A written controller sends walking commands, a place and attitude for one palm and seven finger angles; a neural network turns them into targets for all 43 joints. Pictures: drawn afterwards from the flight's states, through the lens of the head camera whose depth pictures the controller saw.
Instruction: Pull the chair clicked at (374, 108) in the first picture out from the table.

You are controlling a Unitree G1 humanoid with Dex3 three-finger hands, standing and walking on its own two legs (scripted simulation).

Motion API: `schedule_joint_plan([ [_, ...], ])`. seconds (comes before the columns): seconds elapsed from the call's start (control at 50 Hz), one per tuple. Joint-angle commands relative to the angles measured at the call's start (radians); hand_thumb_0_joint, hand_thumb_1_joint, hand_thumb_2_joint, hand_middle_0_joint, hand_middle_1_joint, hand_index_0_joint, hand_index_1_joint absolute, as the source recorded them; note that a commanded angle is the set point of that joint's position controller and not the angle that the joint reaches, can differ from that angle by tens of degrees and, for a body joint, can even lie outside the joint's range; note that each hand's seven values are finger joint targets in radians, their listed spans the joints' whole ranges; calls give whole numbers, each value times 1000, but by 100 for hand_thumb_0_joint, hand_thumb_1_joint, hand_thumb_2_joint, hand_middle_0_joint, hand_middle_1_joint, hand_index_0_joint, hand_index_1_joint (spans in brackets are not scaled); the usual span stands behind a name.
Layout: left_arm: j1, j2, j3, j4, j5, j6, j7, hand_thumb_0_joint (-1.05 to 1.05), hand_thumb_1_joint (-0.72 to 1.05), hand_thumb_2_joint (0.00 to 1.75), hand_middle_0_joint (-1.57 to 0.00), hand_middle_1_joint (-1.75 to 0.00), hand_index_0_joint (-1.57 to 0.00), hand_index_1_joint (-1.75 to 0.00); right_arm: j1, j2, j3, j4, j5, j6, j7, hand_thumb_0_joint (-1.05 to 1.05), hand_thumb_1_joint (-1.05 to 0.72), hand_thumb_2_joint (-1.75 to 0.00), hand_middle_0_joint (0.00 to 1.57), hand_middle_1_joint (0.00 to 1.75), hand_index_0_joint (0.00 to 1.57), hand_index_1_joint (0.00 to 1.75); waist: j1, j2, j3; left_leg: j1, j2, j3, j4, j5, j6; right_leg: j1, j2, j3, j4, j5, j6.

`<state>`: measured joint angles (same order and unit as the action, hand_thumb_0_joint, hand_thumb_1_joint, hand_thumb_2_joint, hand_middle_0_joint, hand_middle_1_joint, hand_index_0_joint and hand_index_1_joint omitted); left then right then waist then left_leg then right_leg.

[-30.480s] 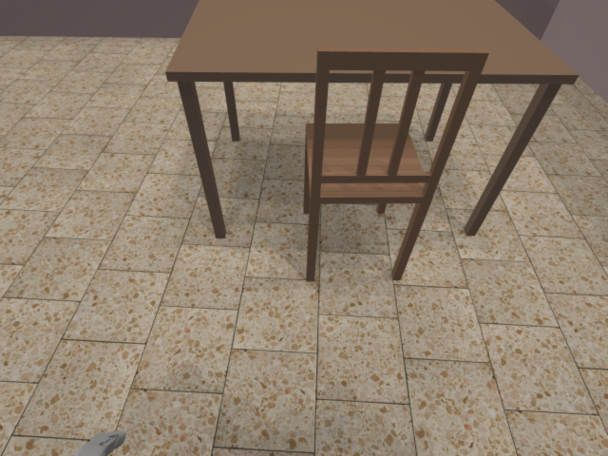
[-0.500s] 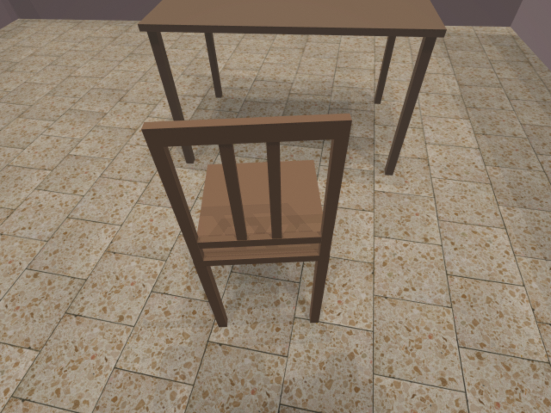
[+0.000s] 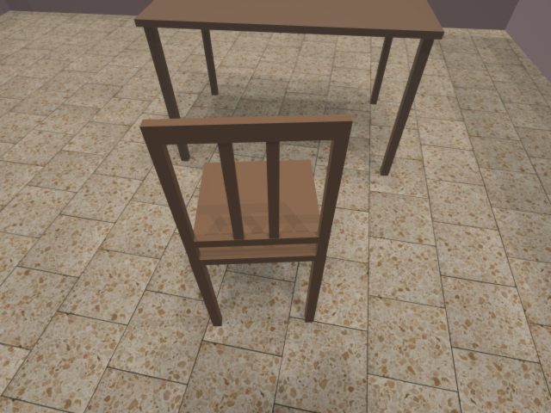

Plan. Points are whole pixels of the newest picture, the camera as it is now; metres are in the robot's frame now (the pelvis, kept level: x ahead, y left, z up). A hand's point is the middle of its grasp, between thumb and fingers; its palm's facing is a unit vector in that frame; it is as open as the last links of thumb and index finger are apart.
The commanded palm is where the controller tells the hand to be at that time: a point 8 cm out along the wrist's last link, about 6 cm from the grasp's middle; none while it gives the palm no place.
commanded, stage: let the arm hang, fingers relaxed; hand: left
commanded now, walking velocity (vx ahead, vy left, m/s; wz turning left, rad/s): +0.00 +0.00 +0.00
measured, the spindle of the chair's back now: (232, 195) +0.56 +0.13 -0.07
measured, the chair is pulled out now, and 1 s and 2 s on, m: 0.66 0.66 0.66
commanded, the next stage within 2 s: look to check the result in 0.02 s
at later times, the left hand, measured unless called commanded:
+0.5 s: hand out of the picture +0.00 +0.16 -0.17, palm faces +0.03 -0.98 -0.18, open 7.3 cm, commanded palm none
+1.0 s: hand out of the picture +0.00 +0.15 -0.17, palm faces +0.03 -0.98 -0.17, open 7.3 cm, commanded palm none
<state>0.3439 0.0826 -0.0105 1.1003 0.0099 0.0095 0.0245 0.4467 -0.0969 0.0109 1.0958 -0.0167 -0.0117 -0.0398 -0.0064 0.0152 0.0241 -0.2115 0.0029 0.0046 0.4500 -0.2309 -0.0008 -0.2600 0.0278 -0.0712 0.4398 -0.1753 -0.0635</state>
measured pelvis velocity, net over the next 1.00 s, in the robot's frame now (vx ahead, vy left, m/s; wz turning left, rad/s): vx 0.01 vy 0.00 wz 0.00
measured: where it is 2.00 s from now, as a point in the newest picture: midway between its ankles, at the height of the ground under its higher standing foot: outside the picture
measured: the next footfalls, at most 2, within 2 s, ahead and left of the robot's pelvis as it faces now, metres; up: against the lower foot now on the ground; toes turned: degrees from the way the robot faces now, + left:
none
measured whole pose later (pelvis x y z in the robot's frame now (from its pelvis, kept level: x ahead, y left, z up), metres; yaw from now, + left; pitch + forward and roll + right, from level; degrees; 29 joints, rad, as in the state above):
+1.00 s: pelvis +0.01 +0.00 +0.00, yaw +0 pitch -1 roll +0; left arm 0.32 0.11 -0.01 1.09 0.01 0.00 0.03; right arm 0.39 -0.10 0.02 1.11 -0.01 -0.01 -0.04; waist -0.01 0.02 0.05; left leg -0.17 0.01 0.00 0.43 -0.24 -0.01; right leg -0.22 0.03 -0.07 0.43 -0.19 -0.07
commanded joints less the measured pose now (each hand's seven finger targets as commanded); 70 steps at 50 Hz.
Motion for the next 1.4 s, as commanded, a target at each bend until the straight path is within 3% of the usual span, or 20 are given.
schedule_joint_plan([
  [0.0,74,107,15,-24,-4,-16,13,0,90,90,-20,-30,-20,-30,113,-54,-8,-5,4,-13,-5,0,-90,-90,20,30,20,30,0,12,93,-88,66,-84,-101,-53,56,3,-114,157,-125,-117,-19],
  [0.08,76,94,13,-22,-6,-20,14,0,90,90,-20,-30,-20,-30,99,-52,-6,-3,6,-19,-9,0,-90,-90,20,30,20,30,0,4,65,-56,75,-83,-94,26,53,30,-119,150,-104,-28,-18],
  [0.22,69,98,12,-29,-5,-17,16,0,90,90,-20,-30,-20,-30,77,-54,-7,-6,7,-14,-9,0,-90,-90,20,30,20,30,-1,-7,99,-64,79,-86,-101,17,54,17,-114,148,-103,-30,-15],
  [0.3,64,103,13,-33,-5,-16,17,0,90,90,-20,-30,-20,-30,70,-59,-9,-8,6,-10,-7,0,-90,-90,20,30,20,30,-5,-23,90,-48,74,-79,-101,-9,54,9,-116,151,-114,-65,-13],
  [0.34,64,105,14,-37,-5,-17,16,0,90,90,-20,-30,-20,-30,66,-62,-8,-6,5,-13,-6,0,-90,-90,20,30,20,30,-3,-5,70,-40,77,-81,-103,7,54,21,-115,153,-106,-45,-13],
  [0.4,60,106,14,-38,-4,-20,16,0,90,90,-20,-30,-20,-30,59,-64,-7,-7,7,-15,-6,0,-90,-90,20,30,20,30,-3,-26,61,-31,75,-80,-95,42,54,34,-119,149,-103,-7,-13],
  [0.54,59,114,14,-36,-5,-19,15,0,90,90,-20,-30,-20,-30,52,-66,-5,0,6,-12,-5,0,-90,-90,20,30,20,30,-2,1,79,-29,74,-76,-98,35,51,26,-122,156,-112,-26,-15],
  [0.76,58,121,14,-33,-6,-20,15,0,90,90,-20,-30,-20,-30,59,-68,-4,7,7,-7,-4,0,-90,-90,20,30,20,30,-2,-29,72,-25,65,-67,-84,15,47,37,-131,162,-136,-67,-16],
  [0.84,56,121,14,-36,-7,-21,15,0,90,90,-20,-30,-20,-30,65,-66,-2,11,7,-10,-5,0,-90,-90,20,30,20,30,-2,13,72,-27,73,-71,-91,37,47,43,-127,155,-122,-33,-18],
  [0.96,56,116,14,-32,-7,-20,16,0,90,90,-20,-30,-20,-30,68,-64,-4,12,7,-8,-6,0,-90,-90,20,30,20,30,-2,-24,82,-32,70,-73,-91,23,47,40,-127,157,-130,-57,-18],
  [1.04,57,117,15,-33,-6,-17,15,0,90,90,-20,-30,-20,-30,65,-63,-4,13,6,-7,-5,0,-90,-90,20,30,20,30,1,-3,105,-47,70,-77,-97,-4,49,24,-126,153,-133,-88,-17],
  [1.14,60,116,17,-36,-6,-18,15,0,90,90,-20,-30,-20,-30,65,-63,-5,9,6,-9,-5,0,-90,-90,20,30,20,30,2,0,82,-42,71,-83,-100,7,52,39,-125,151,-124,-70,-18],
  [1.38,61,110,17,-36,-6,-18,14,0,90,90,-20,-30,-20,-30,65,-64,-5,7,5,-11,-6,0,-90,-90,20,30,20,30,1,-16,85,-44,71,-86,-103,-2,53,31,-125,149,-119,-75,-18],
])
